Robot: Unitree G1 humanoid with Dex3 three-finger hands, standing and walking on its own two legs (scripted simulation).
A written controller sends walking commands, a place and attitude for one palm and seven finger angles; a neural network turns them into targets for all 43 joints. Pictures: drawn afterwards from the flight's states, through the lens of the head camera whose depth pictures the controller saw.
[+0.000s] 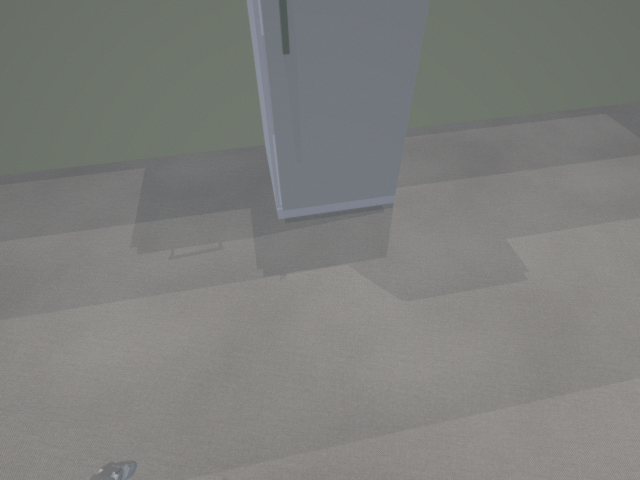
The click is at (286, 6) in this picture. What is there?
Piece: fridge door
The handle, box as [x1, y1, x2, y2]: [279, 0, 289, 54]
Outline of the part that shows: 279,0 283,54 289,53 286,0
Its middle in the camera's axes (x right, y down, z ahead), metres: -0.11 -0.74 +1.01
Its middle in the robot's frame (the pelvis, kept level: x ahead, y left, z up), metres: +1.27 +0.17 +0.25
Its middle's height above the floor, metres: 1.02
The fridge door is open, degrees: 0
